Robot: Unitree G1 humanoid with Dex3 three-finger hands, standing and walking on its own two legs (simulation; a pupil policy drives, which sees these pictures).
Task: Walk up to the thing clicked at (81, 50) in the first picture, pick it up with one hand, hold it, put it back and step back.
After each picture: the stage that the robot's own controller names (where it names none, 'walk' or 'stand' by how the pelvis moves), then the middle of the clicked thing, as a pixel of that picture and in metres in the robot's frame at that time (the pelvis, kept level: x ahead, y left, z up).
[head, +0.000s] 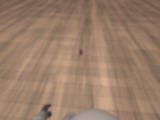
stand; (81, 52) +1.39 +0.25 -0.72
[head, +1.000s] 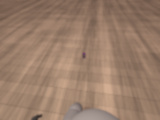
walk; (84, 55) +1.27 +0.26 -0.72
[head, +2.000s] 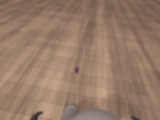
walk; (76, 69) +0.81 +0.24 -0.70
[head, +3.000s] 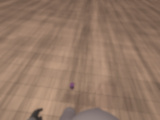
walk; (71, 86) +0.54 +0.20 -0.71
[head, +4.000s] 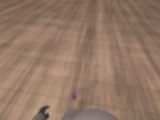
stand; (73, 95) +0.39 +0.19 -0.71
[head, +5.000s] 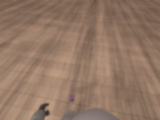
stand; (71, 98) +0.36 +0.20 -0.71
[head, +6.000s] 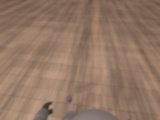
stand; (69, 98) +0.34 +0.25 -0.72
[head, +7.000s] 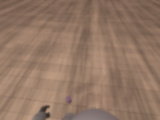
stand; (69, 99) +0.33 +0.24 -0.73
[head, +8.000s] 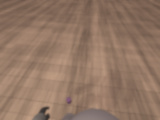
stand; (68, 100) +0.33 +0.24 -0.73
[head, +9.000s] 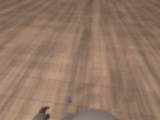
stand; (69, 100) +0.33 +0.23 -0.73
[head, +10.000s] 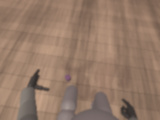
go down; (68, 77) +0.38 +0.23 -0.54
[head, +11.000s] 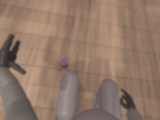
go down; (64, 63) +0.41 +0.26 -0.32
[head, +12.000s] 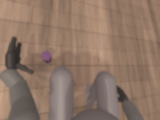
close in; (46, 57) +0.39 +0.29 -0.24
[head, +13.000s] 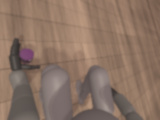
close; (26, 56) +0.38 +0.30 -0.21
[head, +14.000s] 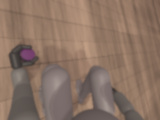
lift; (27, 56) +0.37 +0.31 -0.22
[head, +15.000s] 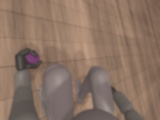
lift; (31, 59) +0.35 +0.28 -0.22
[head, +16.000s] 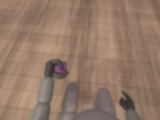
lift; (61, 70) +0.32 +0.20 +0.00
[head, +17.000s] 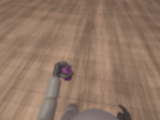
hold; (67, 73) +0.33 +0.18 +0.02
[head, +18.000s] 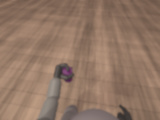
hold; (67, 74) +0.33 +0.17 +0.00
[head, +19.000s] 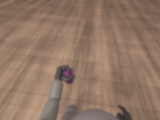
crouch; (68, 76) +0.32 +0.16 -0.01
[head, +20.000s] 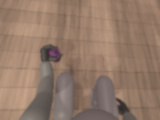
lower; (55, 55) +0.43 +0.24 -0.10
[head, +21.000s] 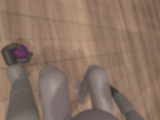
lower; (23, 54) +0.39 +0.31 -0.22
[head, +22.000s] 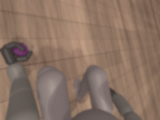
lower; (22, 53) +0.40 +0.31 -0.22
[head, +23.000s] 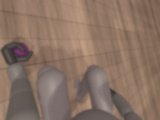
lower; (22, 53) +0.40 +0.31 -0.22
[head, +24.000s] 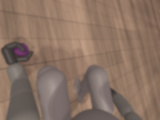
lower; (22, 53) +0.40 +0.31 -0.22
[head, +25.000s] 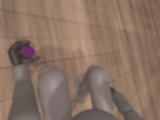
open; (27, 54) +0.39 +0.29 -0.22
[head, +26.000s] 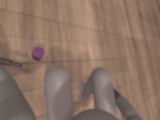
stand; (37, 54) +0.39 +0.29 -0.22
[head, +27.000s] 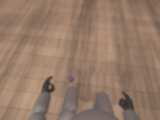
stand; (70, 78) +0.40 +0.21 -0.53
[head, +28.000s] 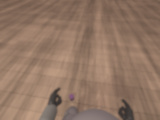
stand; (71, 97) +0.37 +0.20 -0.66
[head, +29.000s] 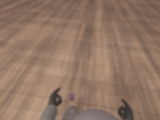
stand; (71, 96) +0.36 +0.20 -0.67
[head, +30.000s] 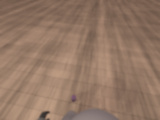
stand; (73, 98) +0.38 +0.18 -0.72
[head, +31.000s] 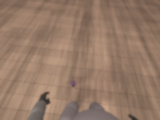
walk; (73, 83) +0.45 +0.17 -0.71
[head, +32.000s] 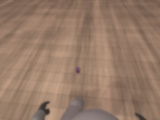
walk; (77, 70) +0.73 +0.25 -0.70
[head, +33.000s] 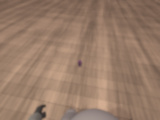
stand; (79, 63) +1.02 +0.21 -0.70
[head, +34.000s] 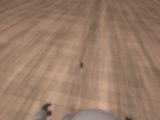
stand; (81, 65) +1.01 +0.17 -0.72
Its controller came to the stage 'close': yes
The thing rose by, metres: 0.70
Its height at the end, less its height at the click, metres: +0.00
